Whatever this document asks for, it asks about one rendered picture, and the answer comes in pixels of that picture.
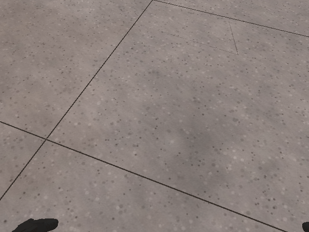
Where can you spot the robot left hand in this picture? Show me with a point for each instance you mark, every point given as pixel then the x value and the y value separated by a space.
pixel 37 225

